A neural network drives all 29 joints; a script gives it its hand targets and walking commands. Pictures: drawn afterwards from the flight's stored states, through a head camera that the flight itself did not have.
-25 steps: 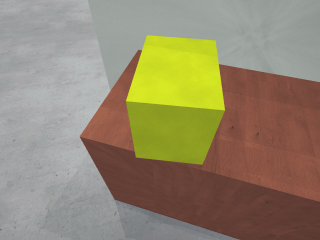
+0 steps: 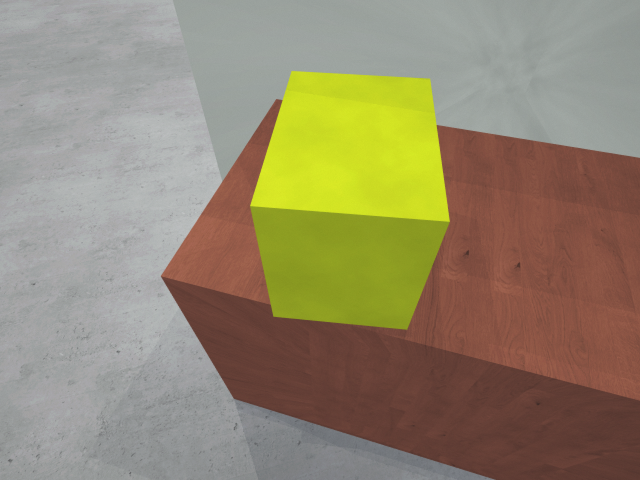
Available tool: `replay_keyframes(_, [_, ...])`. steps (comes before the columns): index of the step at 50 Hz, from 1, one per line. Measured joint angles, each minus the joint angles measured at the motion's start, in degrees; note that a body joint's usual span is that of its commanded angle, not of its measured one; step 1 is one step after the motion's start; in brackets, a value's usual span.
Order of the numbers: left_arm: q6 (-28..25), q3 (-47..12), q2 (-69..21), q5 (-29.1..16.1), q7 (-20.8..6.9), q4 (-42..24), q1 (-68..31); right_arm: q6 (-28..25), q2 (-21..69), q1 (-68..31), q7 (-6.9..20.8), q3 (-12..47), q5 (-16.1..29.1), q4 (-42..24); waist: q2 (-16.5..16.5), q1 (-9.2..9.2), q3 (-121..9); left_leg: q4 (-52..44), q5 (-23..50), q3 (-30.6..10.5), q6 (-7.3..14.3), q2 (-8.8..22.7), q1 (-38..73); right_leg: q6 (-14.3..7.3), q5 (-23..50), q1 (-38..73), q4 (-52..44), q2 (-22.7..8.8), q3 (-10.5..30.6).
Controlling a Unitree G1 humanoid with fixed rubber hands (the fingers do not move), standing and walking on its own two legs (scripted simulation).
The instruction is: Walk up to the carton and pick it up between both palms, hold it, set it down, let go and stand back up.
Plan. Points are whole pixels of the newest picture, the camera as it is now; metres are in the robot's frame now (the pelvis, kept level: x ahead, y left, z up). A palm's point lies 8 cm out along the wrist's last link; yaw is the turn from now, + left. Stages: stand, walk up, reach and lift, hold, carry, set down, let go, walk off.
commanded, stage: stand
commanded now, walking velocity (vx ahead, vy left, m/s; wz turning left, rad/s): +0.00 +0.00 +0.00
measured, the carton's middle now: (349, 200) +0.48 -0.02 +0.05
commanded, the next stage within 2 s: none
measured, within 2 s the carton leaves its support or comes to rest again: neither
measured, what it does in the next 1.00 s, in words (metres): stands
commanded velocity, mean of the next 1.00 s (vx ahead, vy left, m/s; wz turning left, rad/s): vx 0.00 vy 0.00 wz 0.00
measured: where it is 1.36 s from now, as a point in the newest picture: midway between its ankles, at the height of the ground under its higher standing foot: outside the picture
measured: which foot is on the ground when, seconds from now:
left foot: down 0.00-1.00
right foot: down 0.00-1.00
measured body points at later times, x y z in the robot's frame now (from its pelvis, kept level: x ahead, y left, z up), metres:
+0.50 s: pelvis +0.01 -0.01 +0.00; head +0.03 -0.01 +0.45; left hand -0.01 +0.20 -0.16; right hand +0.02 -0.22 -0.17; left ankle +0.03 +0.16 -0.73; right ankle -0.04 -0.06 -0.73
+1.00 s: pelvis +0.01 -0.01 +0.00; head +0.03 -0.02 +0.45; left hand -0.02 +0.19 -0.16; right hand +0.02 -0.22 -0.17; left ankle +0.03 +0.16 -0.73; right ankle -0.04 -0.06 -0.73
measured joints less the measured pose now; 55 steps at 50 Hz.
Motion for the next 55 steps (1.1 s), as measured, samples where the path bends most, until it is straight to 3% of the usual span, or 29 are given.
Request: replay_keyframes(55, [-0.18,0.01,0.10,0.40,-0.03,-0.36,0.92,0.32,-0.32,-1.71,-0.34,-1.24,0.10,-0.24,-0.27,0.95,1.23,1.00,-1.26,0.75,-1.30,1.37,1.63,-1.00,-1.80,1.74,1.14,0.67,-0.54])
